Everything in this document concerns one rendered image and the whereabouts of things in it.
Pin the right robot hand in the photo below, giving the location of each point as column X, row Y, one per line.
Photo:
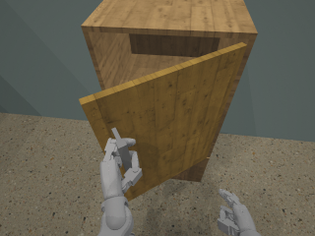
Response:
column 233, row 222

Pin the handle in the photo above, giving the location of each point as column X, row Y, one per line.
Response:
column 123, row 150

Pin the left robot hand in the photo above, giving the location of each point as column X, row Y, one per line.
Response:
column 110, row 174

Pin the cupboard door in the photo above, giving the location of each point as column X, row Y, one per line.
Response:
column 172, row 114

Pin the robot left forearm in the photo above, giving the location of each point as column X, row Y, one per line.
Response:
column 117, row 219

